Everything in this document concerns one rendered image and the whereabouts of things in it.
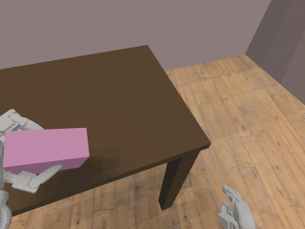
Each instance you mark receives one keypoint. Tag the left robot hand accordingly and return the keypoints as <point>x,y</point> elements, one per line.
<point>25,181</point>

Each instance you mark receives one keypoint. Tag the sponge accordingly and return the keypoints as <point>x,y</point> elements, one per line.
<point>35,151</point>

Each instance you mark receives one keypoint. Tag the robot left forearm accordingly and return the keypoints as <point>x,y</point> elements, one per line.
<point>5,212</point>

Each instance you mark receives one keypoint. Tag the table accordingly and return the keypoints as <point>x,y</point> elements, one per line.
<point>134,116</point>

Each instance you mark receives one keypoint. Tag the right robot hand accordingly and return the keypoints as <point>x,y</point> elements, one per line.
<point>237,217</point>

